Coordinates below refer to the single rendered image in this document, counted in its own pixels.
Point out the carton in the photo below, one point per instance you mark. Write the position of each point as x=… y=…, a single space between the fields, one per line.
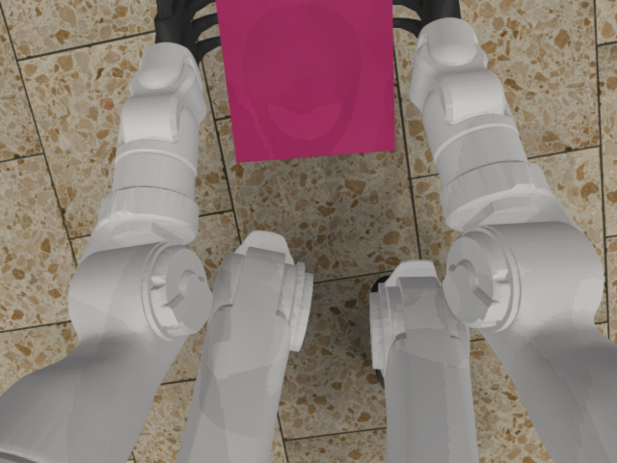
x=308 y=78

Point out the right robot upper arm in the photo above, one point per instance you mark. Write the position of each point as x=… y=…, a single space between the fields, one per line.
x=532 y=290

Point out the robot right shin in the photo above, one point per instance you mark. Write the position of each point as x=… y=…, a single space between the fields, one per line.
x=426 y=268

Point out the robot left hand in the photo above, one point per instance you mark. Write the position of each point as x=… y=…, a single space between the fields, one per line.
x=173 y=24

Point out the robot right hand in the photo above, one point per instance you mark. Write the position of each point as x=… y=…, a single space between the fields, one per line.
x=428 y=11

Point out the left robot upper arm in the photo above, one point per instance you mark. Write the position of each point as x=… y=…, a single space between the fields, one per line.
x=132 y=308

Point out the left robot forearm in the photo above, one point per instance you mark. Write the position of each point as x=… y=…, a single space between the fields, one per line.
x=156 y=163

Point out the robot shin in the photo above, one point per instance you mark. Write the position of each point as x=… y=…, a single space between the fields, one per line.
x=229 y=273
x=426 y=268

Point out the robot left shin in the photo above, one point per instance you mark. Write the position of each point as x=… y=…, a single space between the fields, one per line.
x=229 y=273

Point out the right robot forearm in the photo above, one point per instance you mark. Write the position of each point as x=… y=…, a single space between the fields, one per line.
x=473 y=138

